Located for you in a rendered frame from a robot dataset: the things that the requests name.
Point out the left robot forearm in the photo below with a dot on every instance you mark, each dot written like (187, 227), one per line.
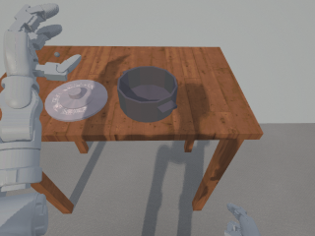
(20, 133)

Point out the lid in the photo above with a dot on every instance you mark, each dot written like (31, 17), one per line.
(61, 107)

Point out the robot left upper arm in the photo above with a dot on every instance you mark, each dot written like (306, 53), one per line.
(23, 215)

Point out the table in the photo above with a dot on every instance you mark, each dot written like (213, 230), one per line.
(210, 106)

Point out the right robot hand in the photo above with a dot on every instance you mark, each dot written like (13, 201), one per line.
(246, 226)

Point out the knob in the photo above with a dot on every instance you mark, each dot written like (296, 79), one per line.
(75, 93)

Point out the pot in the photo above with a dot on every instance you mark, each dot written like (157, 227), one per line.
(147, 93)

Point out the left robot hand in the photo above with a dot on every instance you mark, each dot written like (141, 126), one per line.
(23, 38)

